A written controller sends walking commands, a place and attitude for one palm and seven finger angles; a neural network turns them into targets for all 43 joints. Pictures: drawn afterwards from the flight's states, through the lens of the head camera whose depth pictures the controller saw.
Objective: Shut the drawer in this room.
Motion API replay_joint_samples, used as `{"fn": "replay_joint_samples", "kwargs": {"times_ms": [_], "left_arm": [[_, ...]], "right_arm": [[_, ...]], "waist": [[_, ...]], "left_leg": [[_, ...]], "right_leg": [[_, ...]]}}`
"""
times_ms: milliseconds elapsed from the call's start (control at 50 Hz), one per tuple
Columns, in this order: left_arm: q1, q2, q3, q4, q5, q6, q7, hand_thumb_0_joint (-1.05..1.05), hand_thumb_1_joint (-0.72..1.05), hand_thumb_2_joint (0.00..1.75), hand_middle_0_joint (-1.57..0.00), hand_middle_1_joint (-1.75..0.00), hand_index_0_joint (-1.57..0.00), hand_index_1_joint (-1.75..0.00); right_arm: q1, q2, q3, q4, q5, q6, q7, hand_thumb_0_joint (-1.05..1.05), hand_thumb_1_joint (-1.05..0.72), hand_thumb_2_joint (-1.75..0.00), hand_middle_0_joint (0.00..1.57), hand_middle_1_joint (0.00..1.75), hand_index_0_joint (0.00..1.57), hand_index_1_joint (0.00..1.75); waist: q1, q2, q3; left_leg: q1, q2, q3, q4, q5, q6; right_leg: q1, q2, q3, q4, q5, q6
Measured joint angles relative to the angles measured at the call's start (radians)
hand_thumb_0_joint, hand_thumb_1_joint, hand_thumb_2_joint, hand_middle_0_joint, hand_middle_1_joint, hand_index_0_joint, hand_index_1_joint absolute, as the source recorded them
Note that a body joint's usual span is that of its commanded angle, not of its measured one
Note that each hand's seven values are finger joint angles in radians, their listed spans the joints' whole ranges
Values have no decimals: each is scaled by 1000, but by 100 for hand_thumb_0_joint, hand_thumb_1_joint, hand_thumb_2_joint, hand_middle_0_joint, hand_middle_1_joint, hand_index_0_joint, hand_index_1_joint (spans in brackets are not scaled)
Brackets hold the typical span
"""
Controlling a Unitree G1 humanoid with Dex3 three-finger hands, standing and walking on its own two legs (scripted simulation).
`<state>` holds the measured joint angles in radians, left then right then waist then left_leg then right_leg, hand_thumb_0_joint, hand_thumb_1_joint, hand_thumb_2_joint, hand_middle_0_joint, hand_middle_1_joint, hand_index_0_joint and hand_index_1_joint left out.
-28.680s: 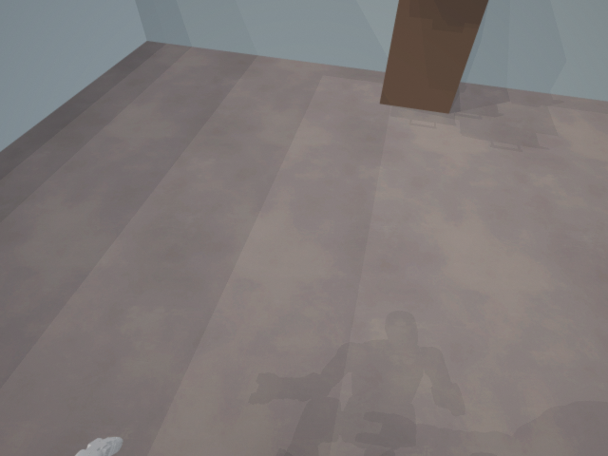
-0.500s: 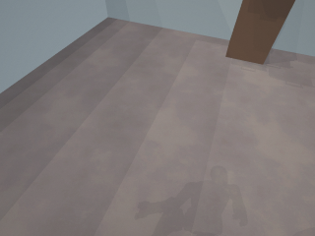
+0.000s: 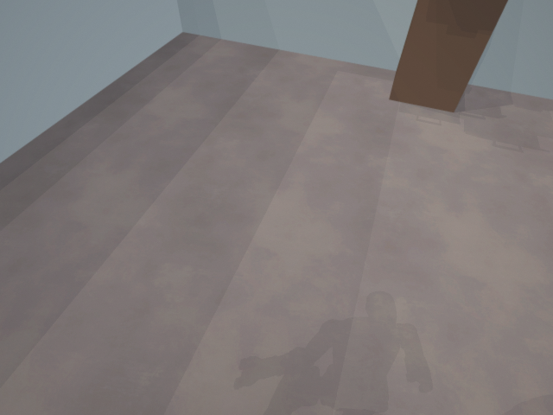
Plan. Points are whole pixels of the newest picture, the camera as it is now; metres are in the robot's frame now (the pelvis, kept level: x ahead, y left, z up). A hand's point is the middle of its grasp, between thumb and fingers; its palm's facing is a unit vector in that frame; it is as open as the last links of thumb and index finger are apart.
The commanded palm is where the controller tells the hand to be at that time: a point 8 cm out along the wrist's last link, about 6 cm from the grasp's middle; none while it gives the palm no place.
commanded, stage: turn or walk to find it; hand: left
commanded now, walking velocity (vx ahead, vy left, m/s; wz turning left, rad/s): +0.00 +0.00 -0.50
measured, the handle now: out of the picture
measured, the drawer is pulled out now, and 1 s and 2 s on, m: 0.17 0.17 0.17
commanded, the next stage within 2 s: stand and wait in 0.34 s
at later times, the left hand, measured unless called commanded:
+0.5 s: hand out of the picture +0.06 +0.23 -0.16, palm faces -0.04 -0.95 -0.30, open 7.4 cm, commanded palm none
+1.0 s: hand out of the picture +0.03 +0.24 -0.17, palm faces +0.05 -0.95 -0.30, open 7.4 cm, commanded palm none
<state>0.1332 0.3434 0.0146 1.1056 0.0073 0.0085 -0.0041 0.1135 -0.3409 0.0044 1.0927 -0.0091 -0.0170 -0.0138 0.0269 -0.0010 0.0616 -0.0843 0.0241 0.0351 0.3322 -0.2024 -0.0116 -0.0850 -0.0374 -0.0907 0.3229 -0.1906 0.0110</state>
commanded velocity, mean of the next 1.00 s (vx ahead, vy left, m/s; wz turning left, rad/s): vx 0.00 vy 0.00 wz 0.13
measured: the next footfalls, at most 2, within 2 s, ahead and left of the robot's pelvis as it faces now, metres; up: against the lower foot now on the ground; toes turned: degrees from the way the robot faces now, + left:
right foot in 1.52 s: +0.03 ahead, -0.14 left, +0.00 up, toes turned +12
left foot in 1.92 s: -0.03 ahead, +0.10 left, +0.00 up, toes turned +6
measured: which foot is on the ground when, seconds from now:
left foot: down 0.00-1.00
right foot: down 0.00-1.00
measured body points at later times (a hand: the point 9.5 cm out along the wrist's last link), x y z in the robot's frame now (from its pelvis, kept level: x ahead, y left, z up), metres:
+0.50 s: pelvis -0.02 -0.01 +0.00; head -0.01 -0.01 +0.45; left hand +0.06 +0.28 -0.14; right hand +0.00 -0.30 -0.14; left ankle -0.01 +0.12 -0.75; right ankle -0.01 -0.12 -0.75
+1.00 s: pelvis -0.01 +0.00 +0.00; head +0.00 +0.00 +0.45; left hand +0.02 +0.29 -0.15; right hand +0.10 -0.27 -0.14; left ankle -0.01 +0.12 -0.75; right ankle -0.01 -0.12 -0.75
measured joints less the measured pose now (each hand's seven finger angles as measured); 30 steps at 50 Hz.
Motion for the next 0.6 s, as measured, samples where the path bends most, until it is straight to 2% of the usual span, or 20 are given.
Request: {"fn": "replay_joint_samples", "kwargs": {"times_ms": [100, 180, 300, 400, 600], "left_arm": [[19, -37, -1, -12, 1, 24, 7, 0, 91, 90, -20, -30, -20, -30], [18, -63, -14, -1, 4, 4, -7, 0, 91, 90, -20, -30, -20, -30], [17, -77, -12, -11, 3, 1, 0, 0, 90, 90, -21, -30, -20, -30], [7, -61, -13, 0, 4, -14, -7, 0, 90, 90, -21, -30, -20, -30], [-8, 8, -3, 2, 4, -19, -5, 0, 90, 90, -21, -30, -20, -30]], "right_arm": [[12, 42, -5, -23, -1, 11, -11, 0, -91, -90, 20, 30, 20, 30], [41, 68, 4, 6, 4, 6, 5, 0, -91, -90, 20, 30, 20, 30], [72, 81, -4, 33, 2, 10, 3, 1, -90, -90, 20, 30, 20, 30], [91, 68, -7, 54, 3, 4, 14, 1, -90, -90, 21, 30, 20, 30], [68, -5, -13, 50, 0, 5, 17, 1, -91, -90, 20, 30, 20, 30]], "waist": [[-5, 4, 9], [-19, 6, 14], [-22, 4, 10], [-38, -2, 7], [-33, -6, -10]], "left_leg": [[-30, 12, 34, 60, -30, -3], [-25, 14, 29, 54, -22, -3], [-40, 22, 39, 57, -14, -8], [-36, 19, 26, 33, 6, -8], [-32, 14, 6, 3, 28, -9]], "right_leg": [[-53, 8, 36, 76, -25, -2], [-43, 11, 31, 65, -18, -7], [-65, 19, 41, 70, -6, -11], [-54, 17, 28, 47, 7, -14], [-38, 14, 7, 9, 25, -14]]}}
